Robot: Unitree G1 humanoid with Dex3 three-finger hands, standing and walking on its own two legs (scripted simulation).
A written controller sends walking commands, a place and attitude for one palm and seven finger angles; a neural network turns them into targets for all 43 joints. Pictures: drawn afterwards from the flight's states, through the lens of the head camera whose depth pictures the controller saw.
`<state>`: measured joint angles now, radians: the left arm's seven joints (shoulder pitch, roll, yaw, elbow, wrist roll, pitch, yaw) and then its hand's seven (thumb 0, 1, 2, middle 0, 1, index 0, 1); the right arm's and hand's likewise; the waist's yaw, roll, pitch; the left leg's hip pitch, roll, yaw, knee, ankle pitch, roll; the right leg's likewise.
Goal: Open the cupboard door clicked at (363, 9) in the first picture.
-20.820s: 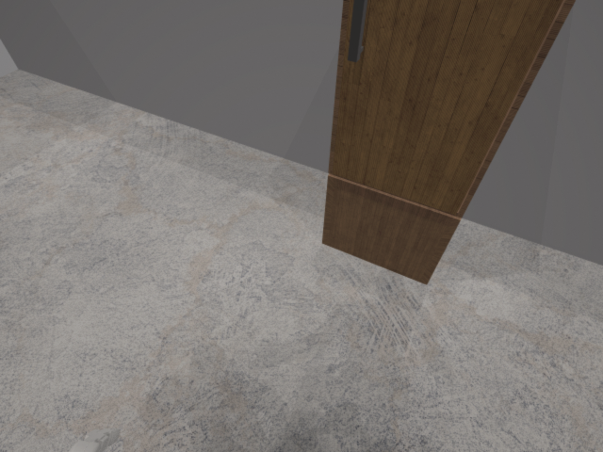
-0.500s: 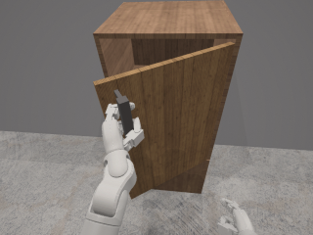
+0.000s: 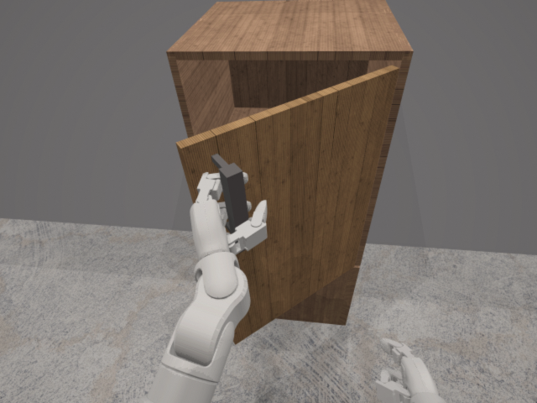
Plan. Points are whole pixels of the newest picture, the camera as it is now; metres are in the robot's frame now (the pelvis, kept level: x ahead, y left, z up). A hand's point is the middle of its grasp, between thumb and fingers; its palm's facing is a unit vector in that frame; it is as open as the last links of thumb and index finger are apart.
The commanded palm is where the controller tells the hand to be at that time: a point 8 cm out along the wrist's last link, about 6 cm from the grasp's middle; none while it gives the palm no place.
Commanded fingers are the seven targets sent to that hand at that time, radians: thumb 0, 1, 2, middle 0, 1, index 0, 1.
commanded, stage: open thumb and fingers to let go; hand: left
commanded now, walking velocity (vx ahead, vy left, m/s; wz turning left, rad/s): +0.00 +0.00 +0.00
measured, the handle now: (230, 204) +0.36 +0.09 +0.15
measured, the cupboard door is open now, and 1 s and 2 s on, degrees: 41 43 43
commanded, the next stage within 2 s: slide the hand sideways off the handle in 0.56 s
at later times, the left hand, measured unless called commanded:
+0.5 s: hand (251, 218) +0.32 +0.05 +0.16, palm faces +0.29 -0.96 -0.03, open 14.7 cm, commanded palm +0.27 +0.08 +0.15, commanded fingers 0.00 -0.50 0.30 -0.16 -0.35 -0.16 -0.35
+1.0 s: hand (249, 242) +0.28 +0.05 +0.15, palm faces -0.14 -0.99 -0.02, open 16.1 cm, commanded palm +0.25 +0.10 +0.15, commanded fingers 0.00 -0.50 0.30 -0.15 -0.30 -0.15 -0.30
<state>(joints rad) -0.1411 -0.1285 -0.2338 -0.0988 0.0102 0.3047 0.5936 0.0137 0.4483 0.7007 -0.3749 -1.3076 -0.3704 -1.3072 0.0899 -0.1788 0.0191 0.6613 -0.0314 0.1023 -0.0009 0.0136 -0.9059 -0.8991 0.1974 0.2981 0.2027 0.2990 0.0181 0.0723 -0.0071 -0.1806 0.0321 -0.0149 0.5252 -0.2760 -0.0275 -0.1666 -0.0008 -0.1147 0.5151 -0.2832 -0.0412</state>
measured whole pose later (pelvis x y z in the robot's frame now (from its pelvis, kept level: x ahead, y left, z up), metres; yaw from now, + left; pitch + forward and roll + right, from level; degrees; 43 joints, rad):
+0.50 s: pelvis -0.01 +0.02 +0.00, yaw +0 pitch -4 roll +0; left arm -0.26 -0.15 -0.29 0.02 0.02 0.30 0.64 -0.01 -0.48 0.30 -0.29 -0.87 -0.27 -0.87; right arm 0.10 -0.16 0.03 0.71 -0.03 0.10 0.02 0.01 -0.90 -0.90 0.20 0.30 0.20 0.30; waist 0.03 0.06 0.01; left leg -0.20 0.00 0.00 0.55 -0.27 0.00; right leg -0.19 -0.03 -0.10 0.53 -0.27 -0.01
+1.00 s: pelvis -0.01 +0.02 +0.00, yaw -1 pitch -5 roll +0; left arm -0.12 0.00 -0.23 -0.07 -0.09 0.21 0.12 -0.01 -0.50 0.30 -0.23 -0.37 -0.17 -0.41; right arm 0.15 -0.20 0.06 0.58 0.02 0.08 -0.01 0.01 -0.91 -0.90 0.20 0.30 0.20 0.30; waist 0.02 0.05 -0.01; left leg -0.18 0.00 0.01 0.53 -0.26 0.00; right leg -0.18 -0.04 -0.09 0.54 -0.27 -0.01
